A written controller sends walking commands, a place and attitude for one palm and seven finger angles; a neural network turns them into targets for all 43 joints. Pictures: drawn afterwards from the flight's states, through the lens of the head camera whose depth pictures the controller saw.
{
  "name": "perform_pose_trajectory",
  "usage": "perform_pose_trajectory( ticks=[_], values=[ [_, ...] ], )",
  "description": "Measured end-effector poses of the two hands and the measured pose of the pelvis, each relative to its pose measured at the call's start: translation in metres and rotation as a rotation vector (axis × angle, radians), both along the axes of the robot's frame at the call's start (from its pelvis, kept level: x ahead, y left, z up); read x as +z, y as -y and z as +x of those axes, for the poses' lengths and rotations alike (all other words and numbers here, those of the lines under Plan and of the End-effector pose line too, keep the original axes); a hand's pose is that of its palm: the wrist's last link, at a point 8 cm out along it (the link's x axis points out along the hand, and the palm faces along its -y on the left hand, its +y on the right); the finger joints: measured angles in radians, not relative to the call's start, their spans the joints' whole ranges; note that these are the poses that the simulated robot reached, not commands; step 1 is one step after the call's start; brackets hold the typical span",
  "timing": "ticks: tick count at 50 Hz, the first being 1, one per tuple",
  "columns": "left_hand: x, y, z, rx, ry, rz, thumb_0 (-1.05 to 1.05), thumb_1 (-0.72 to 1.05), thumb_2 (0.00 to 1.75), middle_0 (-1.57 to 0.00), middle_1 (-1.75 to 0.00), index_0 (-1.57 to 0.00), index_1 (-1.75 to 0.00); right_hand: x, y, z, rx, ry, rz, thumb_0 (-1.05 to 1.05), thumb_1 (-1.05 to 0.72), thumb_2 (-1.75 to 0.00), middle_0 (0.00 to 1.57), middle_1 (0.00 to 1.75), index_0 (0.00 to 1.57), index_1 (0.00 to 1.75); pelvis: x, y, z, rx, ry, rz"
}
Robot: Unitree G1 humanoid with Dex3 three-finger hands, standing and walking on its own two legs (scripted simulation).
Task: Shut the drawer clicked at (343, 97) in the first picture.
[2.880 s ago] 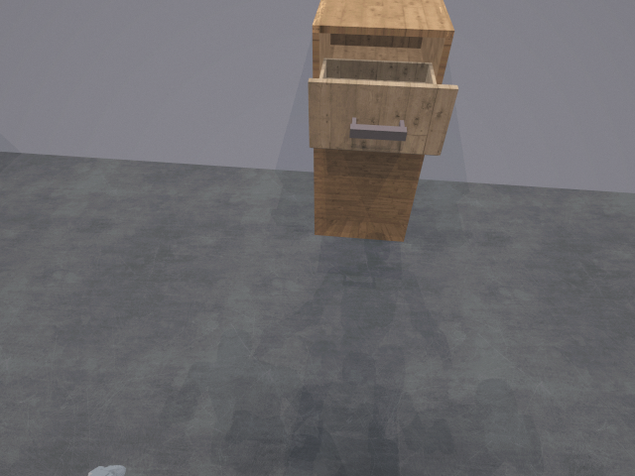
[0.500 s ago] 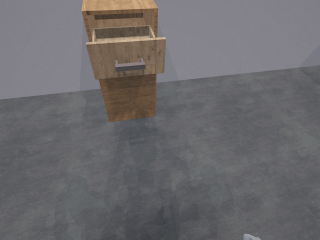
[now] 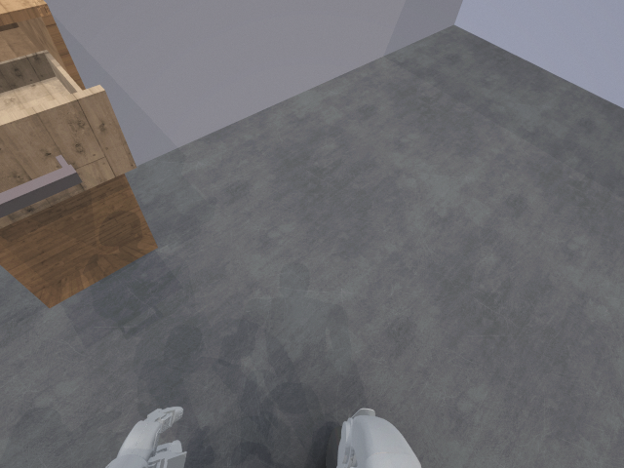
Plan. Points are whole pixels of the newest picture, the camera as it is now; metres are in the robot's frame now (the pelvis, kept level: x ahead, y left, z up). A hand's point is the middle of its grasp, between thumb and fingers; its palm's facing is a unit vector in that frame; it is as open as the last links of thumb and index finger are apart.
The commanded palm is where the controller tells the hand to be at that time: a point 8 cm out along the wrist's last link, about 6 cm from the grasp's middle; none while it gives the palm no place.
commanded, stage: walk to a spot facing it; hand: left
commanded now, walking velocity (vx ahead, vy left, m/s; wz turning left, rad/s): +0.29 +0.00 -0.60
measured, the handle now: (30, 183) +0.54 +0.46 -0.02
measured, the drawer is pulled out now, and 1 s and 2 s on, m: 0.30 0.30 0.30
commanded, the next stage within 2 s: turn to face it in 0.90 s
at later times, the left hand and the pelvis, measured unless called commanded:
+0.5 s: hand (176, 387) +0.26 +0.20 -0.17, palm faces -0.16 -0.96 -0.22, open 7.3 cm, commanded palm none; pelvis +0.18 +0.01 +0.00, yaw -16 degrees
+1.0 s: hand (263, 268) +0.47 +0.08 -0.16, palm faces -0.60 -0.77 -0.22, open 7.4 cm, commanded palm none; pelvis +0.26 -0.01 -0.01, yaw -37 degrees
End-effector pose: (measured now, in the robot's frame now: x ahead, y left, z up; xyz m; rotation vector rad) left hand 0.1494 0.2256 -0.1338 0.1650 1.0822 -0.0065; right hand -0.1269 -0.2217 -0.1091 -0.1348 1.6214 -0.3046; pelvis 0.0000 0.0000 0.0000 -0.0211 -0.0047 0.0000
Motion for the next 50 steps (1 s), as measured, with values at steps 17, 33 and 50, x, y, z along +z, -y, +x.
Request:
perform_pose_trajectory(
  ticks=[17, 33, 50],
  values=[
    [-0.006, 0.023, 0.097, -0.096, -0.088, 0.086, -0.01, 0.92, 0.9, -0.2, -0.29, -0.21, -0.3, -0.023, 0.035, 0.262, -0.056, 0.432, -0.012, 0.0, -0.91, -0.9, 0.2, 0.3, 0.2, 0.3, -0.004, 0.021, 0.124, -0.195, -0.02, 0.0],
    [-0.013, -0.044, 0.162, -0.145, -0.261, 0.109, 0.0, 0.91, 0.9, -0.19, -0.29, -0.2, -0.3, 0.023, 0.014, 0.419, -0.037, 0.656, -0.135, 0.0, -0.91, -0.9, 0.2, 0.3, 0.2, 0.3, 0.003, -0.023, 0.226, -0.411, -0.005, -0.013],
    [0.001, 0.101, 0.347, -0.563, -0.026, 0.105, 0.0, 0.91, 0.9, -0.19, -0.29, -0.2, -0.3, -0.026, -0.009, 0.221, -0.55, 0.218, -0.114, 0.0, -0.91, -0.9, 0.2, 0.3, 0.2, 0.3, -0.007, 0.008, 0.258, -0.643, -0.004, 0.006]
  ],
)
